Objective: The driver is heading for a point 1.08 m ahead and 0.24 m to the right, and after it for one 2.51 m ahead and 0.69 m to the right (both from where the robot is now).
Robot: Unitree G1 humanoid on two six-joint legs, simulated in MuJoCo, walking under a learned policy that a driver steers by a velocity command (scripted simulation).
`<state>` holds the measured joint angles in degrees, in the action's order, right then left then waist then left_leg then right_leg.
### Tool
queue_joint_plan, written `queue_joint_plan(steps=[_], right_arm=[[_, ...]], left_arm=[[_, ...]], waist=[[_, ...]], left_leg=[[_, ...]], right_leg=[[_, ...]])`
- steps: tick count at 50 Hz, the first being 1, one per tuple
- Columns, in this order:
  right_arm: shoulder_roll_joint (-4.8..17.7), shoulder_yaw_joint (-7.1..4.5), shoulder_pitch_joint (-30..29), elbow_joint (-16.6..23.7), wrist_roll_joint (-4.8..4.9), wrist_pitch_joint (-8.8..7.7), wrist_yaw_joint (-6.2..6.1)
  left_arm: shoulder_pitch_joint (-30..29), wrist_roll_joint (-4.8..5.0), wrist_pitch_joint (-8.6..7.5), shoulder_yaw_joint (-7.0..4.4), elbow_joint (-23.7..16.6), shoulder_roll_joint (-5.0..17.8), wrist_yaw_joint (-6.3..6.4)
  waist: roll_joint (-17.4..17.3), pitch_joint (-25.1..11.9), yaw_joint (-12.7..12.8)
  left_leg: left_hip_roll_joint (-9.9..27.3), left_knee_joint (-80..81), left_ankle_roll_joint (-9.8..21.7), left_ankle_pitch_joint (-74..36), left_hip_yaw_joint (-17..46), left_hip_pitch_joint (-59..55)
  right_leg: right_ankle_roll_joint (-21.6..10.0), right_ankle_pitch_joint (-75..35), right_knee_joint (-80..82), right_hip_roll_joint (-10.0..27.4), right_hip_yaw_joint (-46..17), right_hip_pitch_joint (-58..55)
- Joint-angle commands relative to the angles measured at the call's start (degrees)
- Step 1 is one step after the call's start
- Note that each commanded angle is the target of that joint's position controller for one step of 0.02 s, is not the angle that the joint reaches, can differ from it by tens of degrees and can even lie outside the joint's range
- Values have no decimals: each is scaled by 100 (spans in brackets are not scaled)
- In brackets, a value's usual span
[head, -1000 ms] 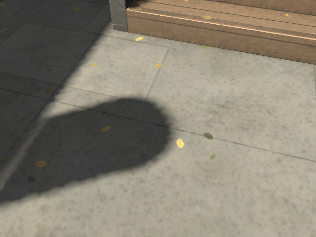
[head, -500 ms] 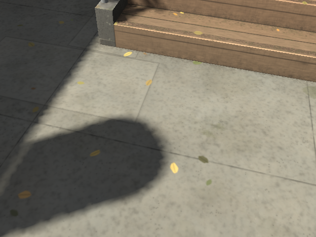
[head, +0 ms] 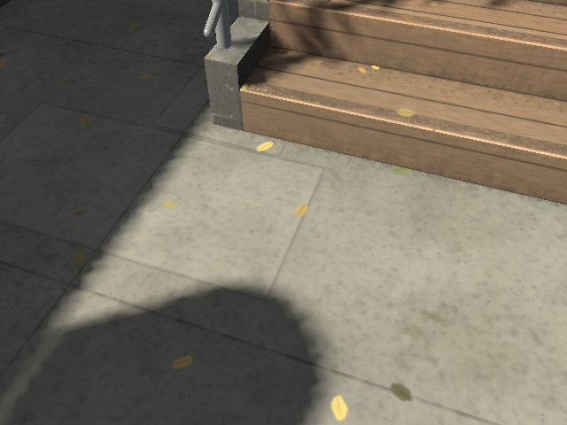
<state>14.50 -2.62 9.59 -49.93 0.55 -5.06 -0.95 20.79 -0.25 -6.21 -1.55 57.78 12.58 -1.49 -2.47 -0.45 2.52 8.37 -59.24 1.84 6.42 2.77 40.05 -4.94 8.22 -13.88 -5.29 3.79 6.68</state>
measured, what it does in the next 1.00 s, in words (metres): walks ahead: left foot, then right foot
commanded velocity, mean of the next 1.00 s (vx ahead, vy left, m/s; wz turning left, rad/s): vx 0.50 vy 0.00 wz -0.14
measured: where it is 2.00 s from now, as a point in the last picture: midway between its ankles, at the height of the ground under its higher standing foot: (362, 256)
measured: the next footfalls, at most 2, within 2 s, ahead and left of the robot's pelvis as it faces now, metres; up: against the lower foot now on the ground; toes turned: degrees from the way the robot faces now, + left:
left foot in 0.26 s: +0.34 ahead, +0.16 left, +0.00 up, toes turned +2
right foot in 0.86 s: +0.64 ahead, -0.08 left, +0.00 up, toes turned -9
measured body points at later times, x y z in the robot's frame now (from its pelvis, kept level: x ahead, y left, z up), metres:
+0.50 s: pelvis +0.28 +0.08 +0.00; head +0.30 +0.09 +0.45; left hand +0.39 +0.35 -0.13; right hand +0.32 -0.18 -0.13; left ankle +0.30 +0.16 -0.75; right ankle +0.31 -0.09 -0.66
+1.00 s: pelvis +0.56 +0.00 -0.01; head +0.59 -0.02 +0.44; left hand +0.72 +0.24 -0.13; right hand +0.61 -0.28 -0.14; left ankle +0.50 +0.17 -0.65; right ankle +0.60 -0.08 -0.75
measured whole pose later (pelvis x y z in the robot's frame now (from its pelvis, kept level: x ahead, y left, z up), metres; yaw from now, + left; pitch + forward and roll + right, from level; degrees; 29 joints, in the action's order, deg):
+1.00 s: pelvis +0.56 +0.00 -0.01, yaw -12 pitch +2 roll +0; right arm 15.0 -2.3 12.6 -50.0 0.3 -7.6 -0.1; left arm 12.2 0.6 -4.2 -4.1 47.7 14.9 -2.1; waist -0.9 2.1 0.5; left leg 3.0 -69.2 1.0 20.3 2.3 25.2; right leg -5.7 8.4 -26.9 -5.5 0.1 20.3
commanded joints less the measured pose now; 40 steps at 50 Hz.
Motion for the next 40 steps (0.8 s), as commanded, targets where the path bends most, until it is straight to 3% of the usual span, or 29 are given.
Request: queue_joint_plan(steps=[1,6,9,11,12,13,14,15,16,17,18,19,21,23,27,32,37,39,40], right_arm=[[179,-34,-123,295,-25,-36,20],[145,23,-1084,568,54,-88,154],[224,23,-1353,752,76,-146,275],[379,-34,-1073,743,76,-190,320],[533,-119,-593,626,69,-206,315],[808,-273,421,311,68,-210,282],[1323,-411,1577,84,-3,-195,222],[1629,-464,1891,-57,-53,-164,275],[1019,-302,1765,-1,-39,-182,281],[788,-223,1204,101,-14,-195,265],[669,-165,656,220,-20,-190,272],[533,-130,390,252,-55,-193,298],[343,-79,339,161,-95,-214,331],[474,-111,536,21,-78,-237,301],[637,-150,926,-158,-68,-164,165],[752,-164,1213,-314,-59,-128,73],[760,-201,1432,-525,-42,-25,32],[846,-236,1269,-484,-25,35,3],[934,-259,1152,-431,-24,62,-16]], left_arm=[[-162,34,-51,-139,-344,839,117],[387,128,31,-170,-159,978,152],[524,136,122,-201,-68,1007,177],[391,135,180,-237,-89,1099,190],[242,121,209,-240,-128,1128,190],[158,72,237,-188,-176,1001,186],[192,-36,221,-76,-347,779,184],[951,34,80,143,-317,-46,111],[623,179,-61,2,-272,619,94],[46,292,-138,-96,-471,966,82],[-264,259,-145,-105,-549,961,126],[-402,163,-110,-140,-572,894,159],[-171,135,50,-150,-525,651,164],[-197,119,152,-156,-544,540,181],[-1063,50,179,-189,-847,538,189],[-1887,121,139,-131,-1059,408,82],[-2463,183,124,-105,-1403,413,-96],[-2436,172,108,-126,-1501,473,-184],[-2273,158,109,-170,-1511,558,-207]], waist=[[435,401,-166],[488,541,195],[538,602,190],[656,418,-44],[711,123,-343],[637,-481,-800],[-43,-1422,-1153],[-1639,-2116,-725],[-994,-1921,-886],[-678,-1119,-777],[-129,-708,-573],[36,-411,-418],[-144,-285,-157],[-112,-102,-89],[-22,181,-260],[-80,374,-538],[-40,602,-676],[-115,518,-564],[-216,340,-439]], left_leg=[[61,1089,-93,-913,-19,63],[-238,2416,-111,-1207,-248,-117],[-316,2799,61,-708,-223,-67],[-476,2985,228,-281,-334,-629],[-673,3077,345,-181,-501,-1360],[-805,3089,521,-243,-577,-2676],[309,3018,931,-297,708,-4527],[1467,3778,1786,863,3484,-6362],[1360,4175,1554,1270,3834,-6173],[1206,4239,1292,864,2930,-5401],[1004,4381,1184,117,2206,-4526],[794,4566,1143,-347,1720,-3865],[481,4890,1092,-650,1127,-3295],[414,5064,1166,-1052,784,-3098],[386,5245,1134,-1239,464,-3318],[304,5387,890,-911,-150,-3601],[686,5057,775,-1230,-490,-4600],[760,4669,663,-2098,-665,-4800],[745,4312,595,-3089,-775,-4805]], right_leg=[[-851,-796,879,1584,-1032,404],[-712,-660,686,1678,-866,-274],[-638,-813,344,1949,-950,-871],[-528,-1571,-57,2024,-949,-1041],[-430,-2563,-625,1896,-807,-998],[-277,-3176,-1783,1563,-557,-667],[-54,-1786,-3734,1167,-239,572],[271,2031,-5598,89,-396,2872],[131,2319,-6287,377,-1193,3483],[30,1793,-6323,674,-1072,3774],[51,1233,-6085,991,-896,3514],[86,907,-5755,1166,-854,3276],[130,598,-5350,1341,-841,2750],[219,423,-5058,1374,-753,2841],[400,-556,-3921,1402,-696,3553],[338,-1568,-2519,1176,-460,3357],[87,-1036,-2043,1036,-480,3701],[-61,-551,-1959,905,-280,3436],[-154,-283,-1979,729,-80,3005]])
Keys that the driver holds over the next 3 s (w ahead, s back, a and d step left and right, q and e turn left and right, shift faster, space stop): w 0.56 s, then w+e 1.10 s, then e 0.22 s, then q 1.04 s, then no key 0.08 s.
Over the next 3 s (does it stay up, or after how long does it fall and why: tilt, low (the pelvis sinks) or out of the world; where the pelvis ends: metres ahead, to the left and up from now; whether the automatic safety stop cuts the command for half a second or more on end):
stays up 1.04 -0.15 -0.01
